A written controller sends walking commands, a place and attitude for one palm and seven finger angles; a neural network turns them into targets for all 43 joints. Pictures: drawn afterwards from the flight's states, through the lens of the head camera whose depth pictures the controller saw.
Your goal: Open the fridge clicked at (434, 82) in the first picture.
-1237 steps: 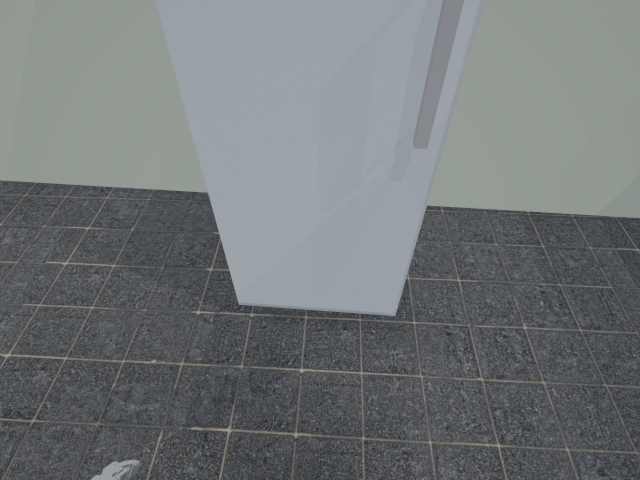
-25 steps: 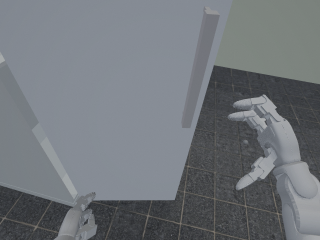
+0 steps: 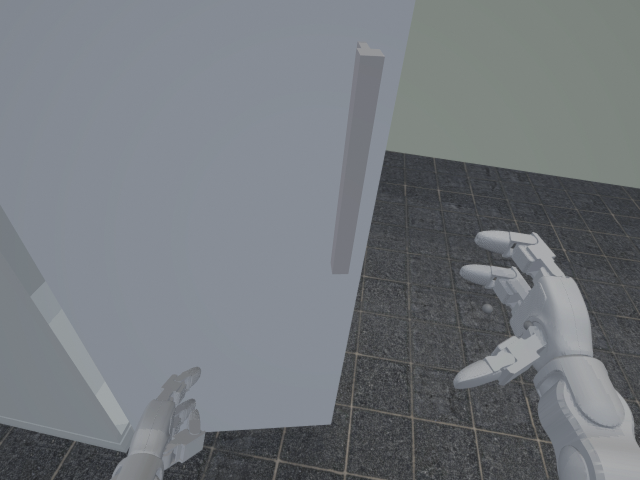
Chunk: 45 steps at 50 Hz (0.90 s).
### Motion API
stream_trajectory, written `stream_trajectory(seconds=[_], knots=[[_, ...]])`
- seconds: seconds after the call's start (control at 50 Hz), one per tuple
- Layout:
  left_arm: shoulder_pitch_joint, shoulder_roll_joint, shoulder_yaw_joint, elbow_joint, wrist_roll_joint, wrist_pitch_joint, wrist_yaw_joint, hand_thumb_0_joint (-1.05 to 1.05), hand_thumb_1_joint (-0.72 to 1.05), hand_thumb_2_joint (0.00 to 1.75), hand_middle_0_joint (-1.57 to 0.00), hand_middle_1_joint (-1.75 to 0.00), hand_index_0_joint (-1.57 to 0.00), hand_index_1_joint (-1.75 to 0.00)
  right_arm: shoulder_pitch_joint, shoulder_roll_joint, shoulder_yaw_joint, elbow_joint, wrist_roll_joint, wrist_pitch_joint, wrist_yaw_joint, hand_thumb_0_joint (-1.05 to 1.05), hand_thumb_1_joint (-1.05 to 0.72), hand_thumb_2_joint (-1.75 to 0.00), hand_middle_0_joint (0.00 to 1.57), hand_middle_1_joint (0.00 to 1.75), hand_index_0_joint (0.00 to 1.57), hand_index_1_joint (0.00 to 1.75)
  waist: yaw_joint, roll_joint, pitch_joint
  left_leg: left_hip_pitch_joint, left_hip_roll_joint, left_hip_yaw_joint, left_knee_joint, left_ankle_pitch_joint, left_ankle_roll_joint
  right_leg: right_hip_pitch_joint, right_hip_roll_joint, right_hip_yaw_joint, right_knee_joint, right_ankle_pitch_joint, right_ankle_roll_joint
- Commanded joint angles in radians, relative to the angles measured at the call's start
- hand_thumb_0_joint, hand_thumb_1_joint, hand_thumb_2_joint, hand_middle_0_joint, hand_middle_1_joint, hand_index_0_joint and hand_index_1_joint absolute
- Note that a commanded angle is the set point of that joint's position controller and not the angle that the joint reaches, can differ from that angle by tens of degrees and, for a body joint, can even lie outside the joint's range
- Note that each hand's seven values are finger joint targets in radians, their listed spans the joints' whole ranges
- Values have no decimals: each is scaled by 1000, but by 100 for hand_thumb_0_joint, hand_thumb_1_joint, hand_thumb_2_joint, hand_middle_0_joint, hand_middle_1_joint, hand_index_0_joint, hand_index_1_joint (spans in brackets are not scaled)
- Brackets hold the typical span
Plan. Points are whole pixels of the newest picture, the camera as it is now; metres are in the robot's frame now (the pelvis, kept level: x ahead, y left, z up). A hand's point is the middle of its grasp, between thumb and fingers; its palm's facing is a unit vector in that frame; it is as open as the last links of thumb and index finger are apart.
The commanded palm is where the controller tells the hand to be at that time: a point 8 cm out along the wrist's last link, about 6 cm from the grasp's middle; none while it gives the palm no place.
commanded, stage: draw the hand back to the body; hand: right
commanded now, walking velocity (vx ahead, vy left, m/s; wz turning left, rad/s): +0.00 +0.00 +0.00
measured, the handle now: (349, 174) +0.46 -0.04 +0.20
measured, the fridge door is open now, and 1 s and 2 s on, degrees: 75 75 75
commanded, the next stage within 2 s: step back with the hand held close in 1.28 s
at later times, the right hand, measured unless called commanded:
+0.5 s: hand (561, 341) +0.21 -0.23 +0.17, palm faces +0.32 +0.91 -0.25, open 12.8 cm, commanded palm +0.17 -0.27 +0.18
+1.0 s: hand (628, 371) +0.19 -0.29 +0.16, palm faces +0.47 +0.81 -0.35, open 8.0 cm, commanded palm +0.14 -0.31 +0.18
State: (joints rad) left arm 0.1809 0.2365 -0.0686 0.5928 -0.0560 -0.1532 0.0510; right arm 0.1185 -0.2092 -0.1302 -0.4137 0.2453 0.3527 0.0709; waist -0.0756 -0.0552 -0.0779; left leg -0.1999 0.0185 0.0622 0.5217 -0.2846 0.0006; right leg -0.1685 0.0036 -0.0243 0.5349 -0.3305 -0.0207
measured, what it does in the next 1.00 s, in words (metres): stands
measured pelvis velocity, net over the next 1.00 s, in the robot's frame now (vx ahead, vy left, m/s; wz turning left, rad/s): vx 0.00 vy -0.01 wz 0.01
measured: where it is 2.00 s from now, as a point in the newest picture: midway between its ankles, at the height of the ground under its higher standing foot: outside the picture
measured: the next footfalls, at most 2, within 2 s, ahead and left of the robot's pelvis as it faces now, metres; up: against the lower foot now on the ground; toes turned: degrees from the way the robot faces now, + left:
none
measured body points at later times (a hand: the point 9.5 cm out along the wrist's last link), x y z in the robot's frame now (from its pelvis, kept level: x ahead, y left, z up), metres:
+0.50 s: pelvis -0.01 -0.01 +0.01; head -0.04 -0.01 +0.45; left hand +0.17 +0.21 -0.08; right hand +0.19 -0.28 +0.18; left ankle +0.00 +0.12 -0.73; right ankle -0.03 -0.10 -0.73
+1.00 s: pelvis +0.00 -0.01 +0.01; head -0.03 -0.01 +0.46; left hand +0.19 +0.20 -0.07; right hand +0.16 -0.33 +0.18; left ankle +0.00 +0.12 -0.73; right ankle -0.03 -0.10 -0.73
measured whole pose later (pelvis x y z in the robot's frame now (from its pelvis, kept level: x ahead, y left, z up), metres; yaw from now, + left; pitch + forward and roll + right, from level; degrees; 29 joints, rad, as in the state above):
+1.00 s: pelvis +0.00 -0.01 +0.01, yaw +1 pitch -5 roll +1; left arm 0.20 0.23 -0.03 0.65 0.01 -0.12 0.07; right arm 0.43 -0.35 -0.34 -0.38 0.08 -0.03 -0.10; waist -0.09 -0.04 0.00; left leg -0.08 0.02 0.05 0.39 -0.22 -0.02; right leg -0.06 0.01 -0.04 0.43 -0.28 -0.04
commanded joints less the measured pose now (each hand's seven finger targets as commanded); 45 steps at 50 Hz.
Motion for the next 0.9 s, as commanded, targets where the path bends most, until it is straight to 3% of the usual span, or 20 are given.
stream_trajectory(seconds=[0.0, 0.04, 0.08, 0.18, 0.2, 0.22, 0.24, 0.28, 0.32, 0.34, 0.38, 0.44, 0.46, 0.54, 0.62, 0.64, 0.72, 0.82, 0.88], knots=[[-155, 104, 31, -149, 0, -37, 29, 0, 90, 90, -20, -30, -20, -30, -289, -140, -60, -217, 7, -57, 18, 0, 55, -20, 25, 115, 25, 115, 34, 87, -78, 4, -20, 6, -68, 245, 8, 47, -16, 41, -76, 286, -2], [-169, 107, 26, -139, -2, -20, 37, 0, 90, 90, -20, -30, -20, -30, -261, -154, -86, -154, 18, -27, 34, 0, 55, -20, 25, 115, 25, 115, 26, 75, -32, -8, -21, 2, -88, 189, 11, 30, -14, 44, -90, 242, -1], [-192, 100, 18, -145, -6, 0, 42, 0, 90, 90, -20, -30, -20, -30, -263, -161, -102, -133, 27, 9, 43, 0, 55, -20, 25, 115, 25, 115, 17, 26, -9, -5, -18, 1, -95, 159, 16, 20, -9, 46, -109, 222, 6], [-215, 94, 12, -173, -5, 18, 37, 0, 90, 90, -20, -30, -20, -30, -261, -194, -148, -198, 35, 31, 54, 0, 37, -29, 24, 104, 24, 104, 3, -31, -76, 42, -18, 3, -87, 194, 22, 45, -10, 45, -115, 272, 12], [-193, 77, 21, -179, 46, 2, 27, 0, 90, 90, -20, -30, -20, -30, -256, -280, -142, -301, -97, -143, -44, 0, 33, -31, 24, 102, 24, 102, 4, -1, 3, 40, -9, -26, -123, 192, 14, -1, -1, 52, -111, 261, -2], [-179, 80, 22, -150, 53, -3, 22, 0, 90, 90, -20, -30, -20, -30, -117, -234, -139, -180, -105, -198, -81, 0, 30, -32, 24, 100, 24, 100, 5, 47, 22, 38, -9, -17, -115, 178, 18, -12, -13, 52, -120, 238, -1], [-176, 89, 26, -152, 52, -5, 16, 0, 90, 90, -20, -30, -20, -30, -66, -232, -135, -180, -110, -221, -94, 0, 26, -34, 24, 98, 24, 98, -3, 92, 15, 52, -8, -23, -123, 180, 17, -18, -16, 50, -126, 233, -5], [-169, 83, 31, -158, 55, 0, 13, 0, 90, 90, -20, -30, -20, -30, -94, -218, -103, -248, -130, -283, -112, 0, 19, -37, 24, 94, 24, 94, 12, 32, -19, 75, -5, -27, -119, 186, 18, 17, -19, 41, -135, 234, -4], [-154, 84, 36, -146, 57, -8, 13, 0, 90, 90, -20, -30, -20, -30, -85, -230, -113, -247, -148, -331, -133, 0, 12, -41, 24, 89, 24, 89, 15, -52, -22, 80, -4, -32, -126, 167, 22, 32, -19, 36, -146, 216, 1], [-148, 90, 39, -141, 59, -13, 14, 0, 90, 90, -20, -30, -20, -30, -63, -246, -125, -237, -152, -346, -142, 0, 8, -43, 23, 87, 23, 87, 13, -7, -22, 86, -7, -32, -140, 158, 20, 31, -21, 36, -150, 209, -1], [-141, 91, 44, -133, 58, -19, 20, 0, 90, 90, -20, -30, -20, -30, -73, -248, -127, -243, -167, -379, -156, 0, 1, -46, 23, 83, 23, 83, 20, -40, -21, 92, -5, -33, -144, 141, 23, 40, -20, 36, -160, 198, 0], [-137, 98, 50, -118, 59, -25, 24, 0, 90, 90, -20, -30, -20, -30, -33, -264, -152, -214, -177, -409, -169, 0, -10, -51, 23, 77, 23, 77, 15, -16, -1, 101, -9, -30, -152, 134, 24, 38, -20, 42, -175, 200, 2], [-136, 97, 54, -118, 61, -27, 25, 0, 90, 90, -20, -30, -20, -30, -13, -267, -161, -225, -178, -420, -171, 0, -14, -53, 23, 75, 23, 75, 13, -37, -13, 111, -5, -30, -149, 142, 25, 45, -22, 42, -178, 210, 2], [-134, 102, 64, -107, 62, -20, 25, 0, 90, 90, -20, -30, -20, -30, 96, -281, -207, -166, -174, -439, -171, 0, -28, -60, 22, 66, 22, 66, 1, 38, 17, 128, -8, -26, -156, 171, 21, 27, -25, 38, -184, 246, 2], [-129, 100, 71, -105, 62, -14, 23, 0, 90, 90, -20, -30, -20, -30, 130, -289, -239, -178, -171, -457, -167, 0, -43, -67, 22, 58, 22, 58, -3, -13, 23, 138, -8, -27, -152, 192, 23, 29, -27, 37, -190, 271, 8], [-131, 102, 72, -104, 62, -13, 23, 0, 90, 90, -20, -30, -20, -30, 150, -302, -256, -159, -172, -456, -167, 0, -47, -69, 22, 55, 22, 55, -7, 10, 42, 131, -10, -29, -160, 193, 21, 25, -27, 32, -190, 269, 6], [-121, 100, 80, -107, 61, -11, 21, 0, 90, 90, -20, -30, -20, -30, 180, -310, -281, -189, -171, -465, -167, 0, -61, -76, 21, 47, 21, 47, -6, -7, 9, 151, -11, -30, -152, 231, 21, 42, -29, 30, -185, 318, 11], [-114, 102, 82, -104, 62, -12, 24, 0, 90, 90, -20, -30, -20, -30, 195, -325, -309, -187, -171, -461, -172, 0, -79, -85, 20, 36, 20, 36, -4, -25, 32, 137, -13, -28, -160, 233, 20, 44, -26, 28, -186, 324, 14], [-111, 103, 85, -103, 62, -10, 28, 0, 90, 90, -20, -30, -20, -30, 215, -337, -333, -174, -167, -457, -174, 0, -90, -90, 20, 30, 20, 30, -6, 6, 30, 138, -13, -30, -165, 245, 20, 50, -25, 24, -181, 332, 8]])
